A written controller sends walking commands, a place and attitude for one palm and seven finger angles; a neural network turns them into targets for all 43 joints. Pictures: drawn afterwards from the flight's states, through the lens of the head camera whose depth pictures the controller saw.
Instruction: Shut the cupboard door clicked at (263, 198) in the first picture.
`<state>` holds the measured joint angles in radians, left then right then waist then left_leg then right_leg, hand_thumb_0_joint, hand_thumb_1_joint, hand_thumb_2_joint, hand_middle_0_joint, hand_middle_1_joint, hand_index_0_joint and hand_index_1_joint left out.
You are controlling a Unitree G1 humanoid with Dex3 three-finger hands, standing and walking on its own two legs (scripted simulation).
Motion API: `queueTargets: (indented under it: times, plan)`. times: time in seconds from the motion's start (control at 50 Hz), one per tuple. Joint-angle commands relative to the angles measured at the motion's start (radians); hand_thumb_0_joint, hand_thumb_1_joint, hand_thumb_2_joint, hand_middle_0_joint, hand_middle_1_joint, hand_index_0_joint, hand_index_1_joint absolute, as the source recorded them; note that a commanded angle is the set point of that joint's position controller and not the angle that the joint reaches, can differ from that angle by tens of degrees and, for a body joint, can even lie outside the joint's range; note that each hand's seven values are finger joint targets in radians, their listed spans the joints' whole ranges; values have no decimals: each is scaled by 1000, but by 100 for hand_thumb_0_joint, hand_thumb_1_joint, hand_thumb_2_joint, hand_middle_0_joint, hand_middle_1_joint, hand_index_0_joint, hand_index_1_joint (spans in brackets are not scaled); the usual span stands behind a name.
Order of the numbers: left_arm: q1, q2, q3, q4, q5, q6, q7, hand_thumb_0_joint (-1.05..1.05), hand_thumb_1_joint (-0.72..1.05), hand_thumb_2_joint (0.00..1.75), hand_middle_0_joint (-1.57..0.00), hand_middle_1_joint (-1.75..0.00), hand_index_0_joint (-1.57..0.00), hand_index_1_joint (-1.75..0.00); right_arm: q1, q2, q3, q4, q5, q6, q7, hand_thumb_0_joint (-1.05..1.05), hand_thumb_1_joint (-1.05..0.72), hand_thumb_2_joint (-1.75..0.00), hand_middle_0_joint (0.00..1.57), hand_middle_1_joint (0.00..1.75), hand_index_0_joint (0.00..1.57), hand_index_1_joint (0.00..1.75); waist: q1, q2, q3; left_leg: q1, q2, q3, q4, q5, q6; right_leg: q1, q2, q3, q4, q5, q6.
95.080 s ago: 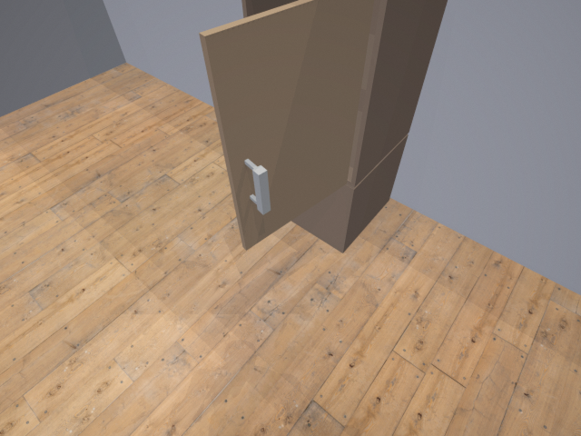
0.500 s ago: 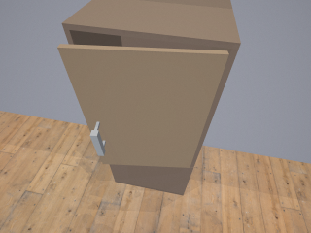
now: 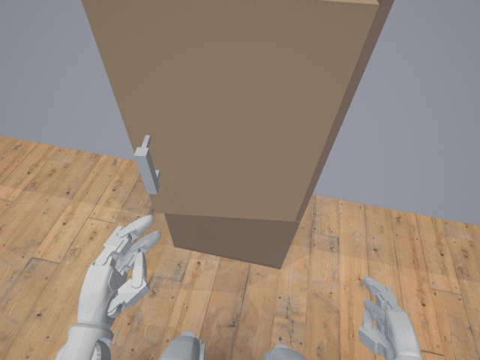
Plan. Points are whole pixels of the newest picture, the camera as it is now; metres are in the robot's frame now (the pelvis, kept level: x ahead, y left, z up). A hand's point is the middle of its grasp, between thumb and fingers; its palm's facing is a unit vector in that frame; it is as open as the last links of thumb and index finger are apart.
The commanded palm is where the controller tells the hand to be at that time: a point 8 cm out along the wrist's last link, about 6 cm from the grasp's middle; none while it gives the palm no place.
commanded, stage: raise the hand and make a fist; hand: left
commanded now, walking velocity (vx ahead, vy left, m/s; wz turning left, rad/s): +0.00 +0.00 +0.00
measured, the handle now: (150, 165) +0.50 +0.23 -0.02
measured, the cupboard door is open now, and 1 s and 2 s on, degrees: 9 9 9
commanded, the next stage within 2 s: bring the fist close to the handle in 1.58 s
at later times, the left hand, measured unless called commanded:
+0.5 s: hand (115, 299) +0.21 +0.21 -0.01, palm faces +0.07 -1.00 -0.01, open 4.1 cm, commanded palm +0.18 +0.25 +0.00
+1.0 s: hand (106, 295) +0.21 +0.22 +0.00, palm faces +0.04 -1.00 -0.05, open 3.1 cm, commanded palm +0.19 +0.27 +0.00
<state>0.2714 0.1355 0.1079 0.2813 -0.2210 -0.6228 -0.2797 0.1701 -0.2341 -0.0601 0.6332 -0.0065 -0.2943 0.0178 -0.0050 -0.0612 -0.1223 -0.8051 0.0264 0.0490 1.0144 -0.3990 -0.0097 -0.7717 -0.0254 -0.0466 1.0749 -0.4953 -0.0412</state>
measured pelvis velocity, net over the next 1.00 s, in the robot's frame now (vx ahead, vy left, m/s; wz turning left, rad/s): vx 0.00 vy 0.03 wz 0.01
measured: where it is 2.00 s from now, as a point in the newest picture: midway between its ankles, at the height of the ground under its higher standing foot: outside the picture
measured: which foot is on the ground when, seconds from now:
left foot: down 0.00-1.00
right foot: down 0.00-1.00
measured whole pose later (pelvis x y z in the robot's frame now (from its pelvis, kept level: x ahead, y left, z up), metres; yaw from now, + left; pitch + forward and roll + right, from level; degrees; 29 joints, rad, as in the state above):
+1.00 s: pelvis +0.00 +0.03 -0.05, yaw +1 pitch +18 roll -4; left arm 0.41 0.22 0.12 -0.06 -0.23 -0.43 -0.21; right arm 0.19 -0.21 0.02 0.47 0.01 -0.16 -0.03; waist 0.03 0.04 -0.17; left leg -1.11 0.03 -0.02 1.32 -0.52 0.03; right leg -1.00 -0.02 -0.11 1.26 -0.58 0.00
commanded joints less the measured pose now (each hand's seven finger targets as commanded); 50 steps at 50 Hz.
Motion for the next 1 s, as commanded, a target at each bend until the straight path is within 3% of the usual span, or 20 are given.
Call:
queueTargets:
  times: [0.0, 0.08, 0.1, 0.18, 0.22, 0.28, 0.3, 0.34, 0.4, 0.42, 0.48, 0.54, 0.6, 0.64, 0.7, 0.74, 0.8, 0.86, 0.9, 0.98]
  plan:
    - [101, 230, 163, -230, -49, -40, -37, 0, 90, 90, -51, -64, -51, -64, -90, -122, -40, -247, 19, -4, -9, 0, -90, -90, 20, 30, 20, 30, 106, 158, -184, -89, -65, -6, 55, -22, 13, -6, -12, 150, -106, -89, 1]
    - [-127, 209, 80, -651, -61, -113, 49, 0, 90, 90, -58, -72, -58, -72, -67, -112, -17, -276, 14, -15, -38, 0, -90, -90, 20, 30, 20, 30, 19, 257, -283, -36, -33, -60, 101, -132, 37, -142, 12, 141, -85, -205, 2]
    - [-208, 203, 44, -753, -55, -132, 63, 0, 90, 90, -60, -74, -60, -74, -63, -116, -12, -267, 11, -22, -52, 0, -90, -90, 20, 30, 20, 30, -20, 214, -297, -36, -22, -84, 115, -154, 44, -187, 28, 122, -51, -190, 3]
    - [-75, 130, -89, -661, -50, -79, 19, 0, 90, 90, -68, -82, -68, -82, -8, -136, 2, -234, 15, -39, -86, 0, -90, -90, 20, 30, 20, 30, -74, 149, -223, -103, -16, -106, 160, -171, 47, -230, 42, 94, -51, -184, 11]
    - [-1, 142, -77, -507, -39, 34, -17, 0, 90, 90, -71, -86, -71, -86, 3, -143, 7, -228, 27, -26, -96, 0, -90, -90, 20, 30, 20, 30, -78, 64, -180, -166, -16, -111, 166, -188, 46, -230, 39, 88, -70, -220, 20]
    - [126, 170, -7, -365, -36, 250, -42, 0, 90, 90, -77, -92, -77, -92, -11, -140, 1, -266, 54, 21, -104, 0, -90, -90, 20, 30, 20, 30, -4, -33, -179, -207, -23, -99, 118, -188, 42, -134, 25, 96, -118, -274, 29]
    - [177, 199, 51, -338, -41, 314, -33, 0, 90, 90, -79, -94, -79, -94, -29, -134, -1, -280, 59, 38, -104, 0, -90, -90, 20, 30, 20, 30, 37, -6, -206, -190, -29, -90, 100, -156, 41, -91, 27, 94, -121, -255, 25]
    - [179, 218, 123, -461, -66, 367, 13, 0, 90, 90, -82, -98, -82, -98, -49, -114, -1, -316, 58, 60, -100, 0, -90, -90, 20, 30, 20, 30, 79, 11, -299, -122, -34, -90, 67, -64, 36, -12, 25, 65, -94, -145, 23]
    - [151, 223, 187, -620, -77, 293, 129, 0, 90, 90, -88, -104, -88, -104, -49, -80, 3, -306, 37, 60, -94, 0, -90, -90, 20, 30, 20, 30, 104, 88, -355, -43, -19, -103, 50, 76, 29, 2, 45, -1, -9, 75, 10]
    - [148, 207, 166, -662, -65, 242, 155, 0, 90, 90, -90, -106, -90, -106, -31, -74, 3, -301, 29, 54, -89, 0, -90, -90, 20, 30, 20, 30, 95, 107, -357, -10, -14, -106, 49, 117, 27, -25, 46, -16, 10, 125, 6]
    - [141, 146, 59, -635, -22, 88, 171, 0, 90, 90, -95, -112, -95, -112, -5, -80, 5, -246, 8, 41, -65, 0, -90, -90, 20, 30, 20, 30, 38, 138, -293, 2, -3, -123, 75, 141, 16, -155, 52, -39, 61, 123, 2]
    - [124, 91, -51, -536, 3, 28, 115, 0, 90, 90, -101, -118, -101, -118, 6, -112, 1, -229, 3, 32, -58, 0, -90, -90, 20, 30, 20, 30, -25, 131, -197, -47, 1, -146, 87, 22, 16, -262, 49, -46, 64, 28, 5]
    - [155, 104, -63, -447, -6, 79, 39, 0, 90, 90, -106, -124, -106, -124, 19, -141, -6, -250, 22, 30, -68, 0, -90, -90, 20, 30, 20, 30, -30, 84, -170, -99, -5, -163, 56, -119, 24, -256, 48, -34, 35, -45, 6]
    - [160, 170, -2, -487, -19, 118, 18, 0, 90, 90, -110, -128, -110, -128, 19, -150, -11, -276, 32, 34, -75, 0, -90, -90, 20, 30, 20, 30, 2, 87, -242, -80, -9, -161, 38, -124, 23, -214, 44, -25, 29, -40, 6]
    - [143, 267, 126, -627, -38, 143, 56, 0, 90, 90, -115, -134, -115, -134, 9, -139, -12, -300, 30, 51, -81, 0, -90, -90, 20, 30, 20, 30, 59, 174, -359, -3, -10, -163, 16, -42, 15, -157, 52, -31, 58, 21, -2]
    - [150, 236, 133, -705, -59, 126, 96, 0, 90, 90, -119, -138, -119, -138, 6, -120, -8, -305, 24, 59, -79, 0, -90, -90, 20, 30, 20, 30, 66, 204, -394, 63, -7, -161, 17, 38, 6, -148, 52, -42, 67, 72, -2]
    - [172, 192, 113, -678, -60, 101, 135, 0, 90, 90, -124, -144, -124, -144, 19, -109, -2, -290, 14, 73, -71, 0, -90, -90, 20, 30, 20, 30, 47, 195, -362, 53, -6, -157, 45, 110, 6, -157, 62, -50, 71, 111, -1]
    - [176, 113, 8, -521, -27, 124, 108, 0, 90, 90, -130, -150, -130, -150, 23, -120, 1, -280, 14, 88, -63, 0, -90, -90, 20, 30, 20, 30, -16, 117, -217, -38, -4, -149, 61, -2, 12, -214, 61, -54, 40, 52, 10]
    - [158, 102, -33, -436, -8, 158, 65, 0, 90, 90, -130, -150, -130, -150, 30, -133, 3, -281, 23, 91, -67, 0, -90, -90, 20, 30, 20, 30, -37, 77, -147, -90, -5, -157, 51, -80, 20, -226, 62, -49, 19, 4, 10]
    - [82, 205, 37, -498, -19, 183, 11, 0, 90, 90, -130, -150, -130, -150, 36, -146, 5, -308, 30, 84, -80, 0, -90, -90, 20, 30, 20, 30, -11, 98, -244, -73, -14, -138, 64, -59, 27, -176, 56, -21, 8, 4, 6]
